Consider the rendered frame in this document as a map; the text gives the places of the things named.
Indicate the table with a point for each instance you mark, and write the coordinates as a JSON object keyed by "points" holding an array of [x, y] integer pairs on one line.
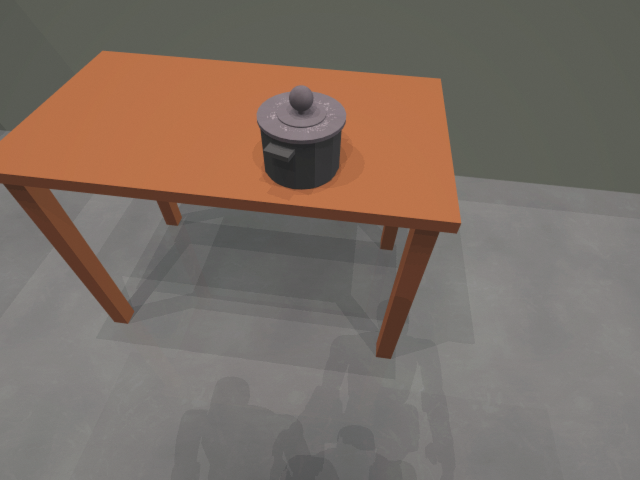
{"points": [[184, 130]]}

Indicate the lid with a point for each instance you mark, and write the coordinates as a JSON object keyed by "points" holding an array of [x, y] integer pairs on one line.
{"points": [[279, 120]]}

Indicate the knob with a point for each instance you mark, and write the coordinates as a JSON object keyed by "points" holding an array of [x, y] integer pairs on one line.
{"points": [[301, 98]]}

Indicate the pot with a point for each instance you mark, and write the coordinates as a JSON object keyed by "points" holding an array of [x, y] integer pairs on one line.
{"points": [[301, 166]]}

